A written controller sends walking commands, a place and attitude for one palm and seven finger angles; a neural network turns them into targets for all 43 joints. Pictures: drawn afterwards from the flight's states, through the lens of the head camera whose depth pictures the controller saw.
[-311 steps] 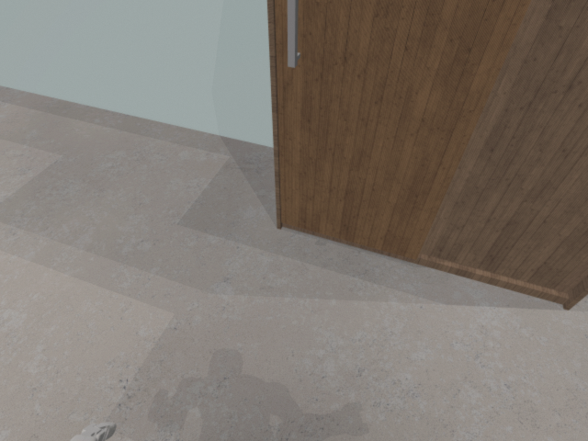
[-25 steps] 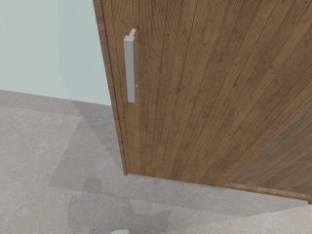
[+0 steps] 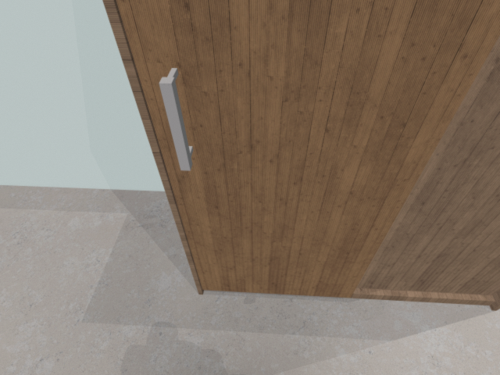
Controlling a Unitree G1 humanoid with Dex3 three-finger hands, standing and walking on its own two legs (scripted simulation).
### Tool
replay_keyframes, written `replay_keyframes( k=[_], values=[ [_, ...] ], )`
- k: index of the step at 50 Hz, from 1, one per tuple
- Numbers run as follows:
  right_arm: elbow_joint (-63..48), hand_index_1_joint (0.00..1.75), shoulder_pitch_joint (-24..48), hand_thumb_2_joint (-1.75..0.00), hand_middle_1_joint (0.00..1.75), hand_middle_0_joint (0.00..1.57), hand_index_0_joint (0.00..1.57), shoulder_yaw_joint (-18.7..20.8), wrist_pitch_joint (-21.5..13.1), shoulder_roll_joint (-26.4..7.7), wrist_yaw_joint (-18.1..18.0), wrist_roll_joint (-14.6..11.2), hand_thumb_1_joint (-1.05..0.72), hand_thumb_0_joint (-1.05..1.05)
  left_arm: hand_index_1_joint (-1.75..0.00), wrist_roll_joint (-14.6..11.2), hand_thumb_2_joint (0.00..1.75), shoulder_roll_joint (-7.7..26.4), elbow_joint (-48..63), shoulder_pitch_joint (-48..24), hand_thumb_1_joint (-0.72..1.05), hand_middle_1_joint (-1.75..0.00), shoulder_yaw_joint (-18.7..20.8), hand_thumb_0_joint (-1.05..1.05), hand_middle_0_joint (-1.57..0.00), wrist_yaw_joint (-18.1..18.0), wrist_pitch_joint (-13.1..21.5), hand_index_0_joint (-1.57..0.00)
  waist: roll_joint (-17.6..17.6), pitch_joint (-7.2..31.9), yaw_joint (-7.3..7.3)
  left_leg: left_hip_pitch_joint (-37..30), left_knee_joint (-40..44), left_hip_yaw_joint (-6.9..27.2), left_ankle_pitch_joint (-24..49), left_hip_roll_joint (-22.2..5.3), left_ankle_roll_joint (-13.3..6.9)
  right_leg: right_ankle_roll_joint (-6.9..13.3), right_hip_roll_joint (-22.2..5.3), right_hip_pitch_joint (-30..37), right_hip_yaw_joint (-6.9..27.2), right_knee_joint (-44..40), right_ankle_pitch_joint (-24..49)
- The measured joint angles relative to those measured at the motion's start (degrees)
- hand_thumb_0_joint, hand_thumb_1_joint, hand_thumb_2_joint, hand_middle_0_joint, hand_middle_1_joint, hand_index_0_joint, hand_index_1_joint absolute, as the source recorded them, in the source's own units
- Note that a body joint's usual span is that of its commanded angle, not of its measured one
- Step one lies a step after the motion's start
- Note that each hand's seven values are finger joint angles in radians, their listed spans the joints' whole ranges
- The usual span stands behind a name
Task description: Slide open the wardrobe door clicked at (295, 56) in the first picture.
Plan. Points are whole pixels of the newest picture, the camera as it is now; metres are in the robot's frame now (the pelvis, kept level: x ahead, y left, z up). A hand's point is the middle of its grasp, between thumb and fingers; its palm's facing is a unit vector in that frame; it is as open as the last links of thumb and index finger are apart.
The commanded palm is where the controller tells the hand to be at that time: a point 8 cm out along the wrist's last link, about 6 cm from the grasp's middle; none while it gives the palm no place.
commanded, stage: come to a stop and stand still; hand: left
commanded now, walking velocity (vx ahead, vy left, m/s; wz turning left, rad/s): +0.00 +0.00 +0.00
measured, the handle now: (180, 122) +0.54 +0.16 +0.13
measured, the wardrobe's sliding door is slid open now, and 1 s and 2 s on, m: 0.00 0.00 0.00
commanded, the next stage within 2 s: look again from close up in 1.08 s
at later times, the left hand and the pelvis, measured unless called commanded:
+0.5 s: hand out of the picture -0.03 +0.12 -0.18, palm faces +0.07 -0.99 -0.15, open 7.4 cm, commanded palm none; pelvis +0.00 -0.03 +0.00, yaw +1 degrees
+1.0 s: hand out of the picture +0.00 +0.20 -0.18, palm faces +0.03 -0.97 -0.22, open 7.4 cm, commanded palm none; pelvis -0.01 +0.02 +0.00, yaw +1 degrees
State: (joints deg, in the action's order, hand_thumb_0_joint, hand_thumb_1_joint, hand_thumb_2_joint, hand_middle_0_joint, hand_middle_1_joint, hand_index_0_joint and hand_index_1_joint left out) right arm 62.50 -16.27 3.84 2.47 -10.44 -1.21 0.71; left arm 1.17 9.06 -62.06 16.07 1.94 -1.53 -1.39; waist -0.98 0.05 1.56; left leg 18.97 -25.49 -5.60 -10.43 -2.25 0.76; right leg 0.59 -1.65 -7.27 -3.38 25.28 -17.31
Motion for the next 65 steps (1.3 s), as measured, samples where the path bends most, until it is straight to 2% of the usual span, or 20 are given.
replay_keyframes(
  k=[2, 5, 8, 10, 13, 17, 27, 29, 32, 35, 41, 48, 65],
  values=[
    [1.13, 0.30, -1.67, -0.90, 0.30, 0.20, 0.19, -0.27, 0.61, -0.04, 0.18, 0.14, -0.91, 0.00, -0.30, -0.09, 0.90, -1.11, -0.71, 1.21, 0.91, -0.30, -0.46, 0.00, -0.20, -0.23, 0.25, -0.19, -0.51, 1.13, -0.48, 0.53, -4.12, 1.46, -4.67, -0.08, 0.32, 0.47, 0.42, 0.48, 0.03, -1.05, 0.34],
    [2.10, 0.30, -3.24, -0.90, 0.30, 0.20, 0.19, -0.93, 0.12, 0.62, 0.19, 0.11, -0.91, 0.00, -0.30, -0.32, 0.90, -2.35, -1.82, 2.18, 0.91, -0.30, -0.95, 0.00, -0.20, -0.41, 0.90, -0.19, -0.71, 1.35, -0.49, -0.20, -7.79, 2.89, -4.95, -0.92, 0.50, 1.12, 1.35, 0.82, 0.12, -2.21, 0.84],
    [2.99, 0.30, -4.32, -0.90, 0.30, 0.20, 0.19, -1.64, -0.95, 1.43, -0.28, 0.04, -0.91, 0.00, -0.30, -0.47, 0.90, -3.53, -3.03, 2.15, 0.91, -0.30, -1.52, 0.01, -0.20, -0.61, 1.50, -0.20, -1.63, 0.65, 0.02, -3.20, -5.01, 3.78, -1.21, -2.28, 0.94, 1.63, 2.79, 0.24, -1.02, -0.94, 0.09],
    [4.10, 0.30, -4.32, -0.90, 0.30, 0.20, 0.19, -2.03, -1.40, 2.38, -0.73, -0.03, -0.91, 0.00, -0.30, -0.69, 0.90, -3.75, -3.98, 1.81, 0.92, -0.30, -1.63, 0.01, -0.21, -0.72, 1.56, -0.20, -1.66, -0.12, 0.35, -4.71, -2.33, 4.38, -3.08, -2.80, 2.06, 1.80, 3.30, -0.28, -1.97, 0.44, -0.86],
    [5.33, 0.30, -3.54, -0.90, 0.30, 0.20, 0.19, -2.77, -1.83, 4.25, -1.14, -0.18, -0.91, 0.00, -0.30, -1.04, 0.90, -3.69, -4.55, 1.36, 0.93, -0.30, -1.50, 0.01, -0.20, -0.65, 1.75, -0.20, 0.06, -1.59, -0.58, -5.69, -1.10, 4.08, -2.00, -2.48, 2.83, 2.03, 2.94, 0.12, -1.74, 0.40, -0.73],
    [5.52, 0.30, -2.43, -0.90, 0.30, 0.20, 0.19, -2.96, -2.03, 5.36, -1.33, -0.37, -0.90, 0.00, -0.30, -1.08, 0.90, -4.05, -4.84, 1.39, 0.92, -0.30, -1.46, 0.01, -0.20, -0.62, 1.68, -0.20, 0.48, -2.27, -1.12, -6.57, -0.16, 3.90, -1.46, -2.64, 2.94, 2.15, 3.13, 0.79, -1.59, -0.27, -0.28],
    [4.51, 0.30, -0.26, -0.90, 0.30, 0.20, 0.19, -2.72, -2.09, 4.47, -1.48, -0.18, -0.92, 0.02, -0.30, -0.77, 0.90, -3.87, -4.38, 1.67, 0.91, -0.30, -1.30, 0.00, -0.20, -0.72, 1.90, -0.20, 0.28, -1.86, -1.35, -7.07, 0.36, 4.00, -1.29, -2.56, 2.84, 2.17, 3.11, 1.48, -1.72, -1.06, -0.03],
    [3.49, 0.30, 0.06, -0.90, 0.30, 0.20, 0.19, -2.76, -1.75, 3.34, -1.16, -0.18, -0.92, 0.02, -0.30, -0.26, 0.90, -4.01, -3.61, 2.05, 0.91, -0.30, -1.55, 0.00, -0.20, -1.50, 3.16, -0.20, -0.34, -1.75, -1.75, -4.22, -5.62, 4.47, -3.56, -2.70, 1.90, 1.76, 3.51, 0.61, -1.55, -1.13, 0.39],
    [0.17, 0.30, 0.37, -0.90, 0.30, 0.20, 0.19, -2.37, -2.10, 1.60, -0.60, -0.26, -0.92, 0.02, -0.30, 0.30, 0.90, -3.95, -1.75, 2.91, 0.91, -0.30, -1.82, 0.00, -0.20, -1.65, 4.30, -0.20, -1.17, -2.03, -1.29, -2.00, -10.99, 4.36, -7.27, -1.82, 0.06, 1.66, 3.67, -0.92, -1.25, 0.49, 0.12],
    [-1.76, 0.30, 0.25, -0.90, 0.30, 0.20, 0.19, -2.45, -3.32, 1.11, -0.60, -0.27, -0.92, 0.02, -0.30, 0.11, 0.90, -2.81, -0.85, 2.73, 0.91, -0.30, -1.90, 0.00, -0.21, -1.60, 3.78, -0.20, -0.84, -1.70, -0.66, -3.70, -7.68, 3.81, -7.01, -0.69, -0.75, 0.99, 2.95, -2.29, -1.51, 4.14, -1.93],
    [-2.55, 0.30, 0.40, -0.90, 0.30, 0.20, 0.19, -3.34, -3.24, 0.91, -1.02, 0.03, -0.93, 0.01, -0.30, -0.12, 0.90, -0.43, 0.56, 0.62, 0.91, -0.30, -1.75, 0.00, -0.20, -1.29, 2.22, -0.20, 0.50, -0.90, -1.82, -4.37, -7.29, 2.99, -6.55, 1.41, -1.98, -0.51, 0.74, -2.05, -0.90, 4.84, -2.20],
    [-3.13, 0.30, 0.75, -0.90, 0.30, 0.20, 0.19, -3.94, -3.20, 0.62, -0.44, 0.10, -0.94, 0.01, -0.30, -0.09, 0.90, 1.38, 1.54, 0.13, 0.91, -0.30, -1.85, 0.00, -0.20, -0.66, 1.70, -0.19, 1.21, -0.61, -1.80, -4.74, -4.18, 2.25, -4.65, 2.89, -2.97, -1.41, -0.68, -2.56, -0.30, 3.47, -1.01],
    [-0.16, 0.30, 1.77, -0.90, 0.30, 0.20, 0.20, -4.46, -3.56, 0.85, -0.32, -0.28, -0.91, 0.01, -0.30, -0.25, 0.90, 1.16, -0.71, 0.38, 0.91, -0.30, -2.39, 0.00, -0.20, -0.42, 1.71, -0.19, 1.87, -2.40, -2.08, -5.93, -2.02, 1.89, -4.08, 3.48, -3.24, -1.92, -1.20, -1.68, 0.02, 1.81, -0.63]
  ],
)
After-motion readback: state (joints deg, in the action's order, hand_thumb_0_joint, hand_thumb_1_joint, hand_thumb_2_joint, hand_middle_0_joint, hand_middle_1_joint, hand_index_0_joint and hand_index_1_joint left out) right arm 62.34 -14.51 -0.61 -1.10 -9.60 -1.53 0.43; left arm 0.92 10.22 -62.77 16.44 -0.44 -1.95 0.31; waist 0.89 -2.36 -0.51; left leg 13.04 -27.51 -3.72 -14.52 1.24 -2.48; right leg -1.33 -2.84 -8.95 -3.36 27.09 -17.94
